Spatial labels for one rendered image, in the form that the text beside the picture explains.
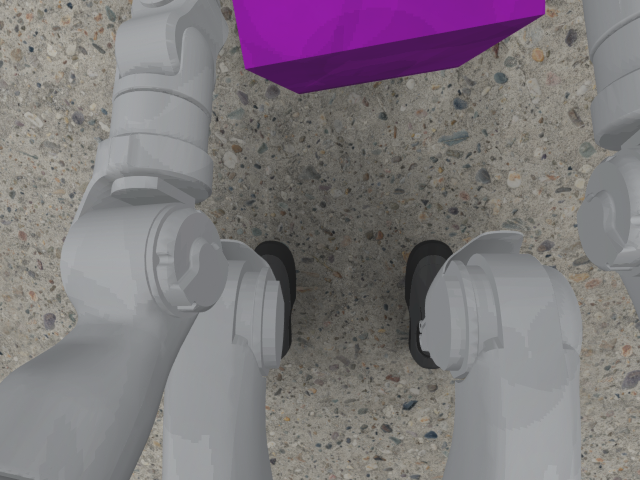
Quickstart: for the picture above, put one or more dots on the robot left upper arm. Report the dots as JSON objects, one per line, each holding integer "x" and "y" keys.
{"x": 138, "y": 276}

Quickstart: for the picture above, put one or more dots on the left robot forearm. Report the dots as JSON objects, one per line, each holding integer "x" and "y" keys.
{"x": 157, "y": 150}

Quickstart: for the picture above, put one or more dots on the right robot thigh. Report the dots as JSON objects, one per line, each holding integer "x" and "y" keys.
{"x": 517, "y": 412}

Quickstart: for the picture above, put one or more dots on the robot right shin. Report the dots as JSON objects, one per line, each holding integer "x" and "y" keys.
{"x": 507, "y": 241}

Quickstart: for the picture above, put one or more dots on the right robot forearm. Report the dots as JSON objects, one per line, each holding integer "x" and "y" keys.
{"x": 613, "y": 35}

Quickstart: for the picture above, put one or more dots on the robot right upper arm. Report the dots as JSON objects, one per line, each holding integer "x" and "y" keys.
{"x": 608, "y": 219}

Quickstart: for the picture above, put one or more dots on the carton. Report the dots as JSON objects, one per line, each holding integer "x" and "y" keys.
{"x": 313, "y": 45}

